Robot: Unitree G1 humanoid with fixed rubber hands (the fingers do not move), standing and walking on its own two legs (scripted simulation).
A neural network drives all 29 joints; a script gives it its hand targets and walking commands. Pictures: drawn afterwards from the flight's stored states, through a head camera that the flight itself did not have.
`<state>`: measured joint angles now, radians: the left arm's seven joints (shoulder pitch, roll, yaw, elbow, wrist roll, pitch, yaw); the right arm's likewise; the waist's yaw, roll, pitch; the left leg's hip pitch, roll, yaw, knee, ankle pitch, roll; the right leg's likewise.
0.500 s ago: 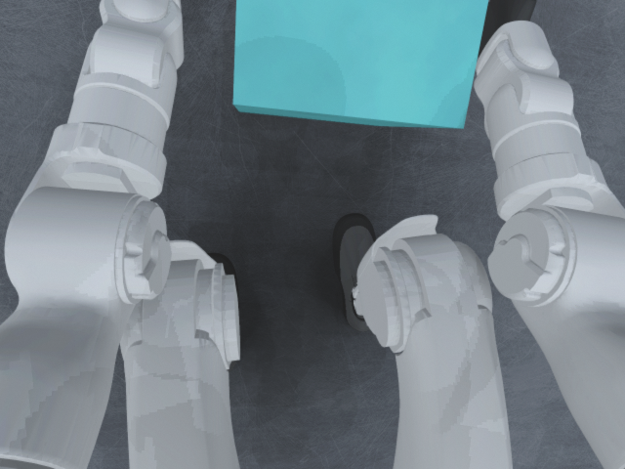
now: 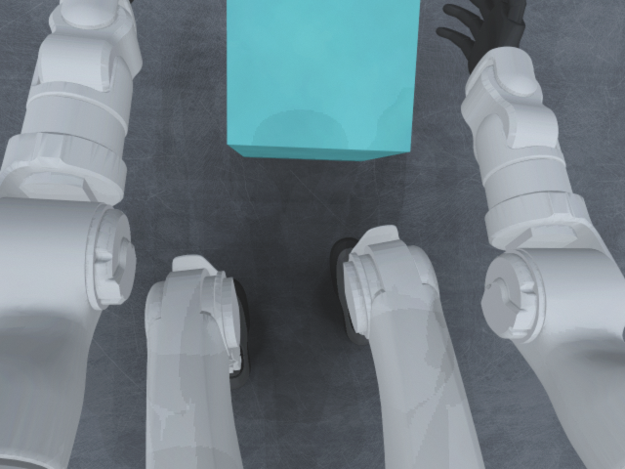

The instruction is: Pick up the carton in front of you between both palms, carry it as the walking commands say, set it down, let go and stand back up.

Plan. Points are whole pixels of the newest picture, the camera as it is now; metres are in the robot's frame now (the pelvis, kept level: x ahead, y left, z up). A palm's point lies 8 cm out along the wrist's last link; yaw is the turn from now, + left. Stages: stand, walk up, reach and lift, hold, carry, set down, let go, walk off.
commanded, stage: set down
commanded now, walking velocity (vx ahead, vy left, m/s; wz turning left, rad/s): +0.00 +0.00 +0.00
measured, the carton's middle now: (312, 83) +0.52 -0.07 -0.29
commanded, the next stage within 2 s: let go in 0.72 s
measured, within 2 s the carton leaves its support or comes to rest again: neither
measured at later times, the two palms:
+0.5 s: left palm out of the picture +0.59 +0.14 +0.03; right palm out of the picture +0.50 -0.24 +0.03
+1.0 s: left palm out of the picture +0.51 +0.16 +0.15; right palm out of the picture +0.45 -0.24 +0.15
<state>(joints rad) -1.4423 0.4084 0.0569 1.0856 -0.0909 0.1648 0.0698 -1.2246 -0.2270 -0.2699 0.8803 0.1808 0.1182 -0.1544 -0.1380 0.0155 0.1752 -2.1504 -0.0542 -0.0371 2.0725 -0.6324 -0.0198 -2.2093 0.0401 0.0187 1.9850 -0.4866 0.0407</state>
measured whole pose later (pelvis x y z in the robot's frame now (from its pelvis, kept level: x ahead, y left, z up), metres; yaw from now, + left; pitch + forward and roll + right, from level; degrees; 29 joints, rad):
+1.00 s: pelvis +0.05 -0.01 +0.26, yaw +3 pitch +41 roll +1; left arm -0.84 0.18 0.25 0.75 0.14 0.17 0.07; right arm -0.66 -0.14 -0.32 0.61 -0.09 0.14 0.06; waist -0.10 0.02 -0.09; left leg -1.38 -0.05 -0.06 1.01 -0.35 -0.02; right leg -1.43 0.00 0.02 0.98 -0.27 0.01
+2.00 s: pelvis +0.13 +0.01 +0.36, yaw +0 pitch -4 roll +0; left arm 0.22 0.21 0.04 0.44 0.00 0.11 -0.05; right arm 0.21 -0.22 -0.04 0.40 -0.03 0.17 0.06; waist 0.00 0.01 0.10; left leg -0.06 -0.02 -0.04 0.45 -0.31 0.01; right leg -0.13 0.01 0.05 0.45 -0.24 0.02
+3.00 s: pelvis +0.11 -0.02 +0.35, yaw +2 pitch -3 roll +0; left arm 0.19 0.29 0.06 0.84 0.02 -0.01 0.02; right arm 0.23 -0.32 -0.04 0.80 -0.02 -0.02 -0.03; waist 0.01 0.03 0.04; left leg -0.13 0.01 -0.08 0.47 -0.30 -0.03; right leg -0.19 0.03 0.01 0.49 -0.25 -0.03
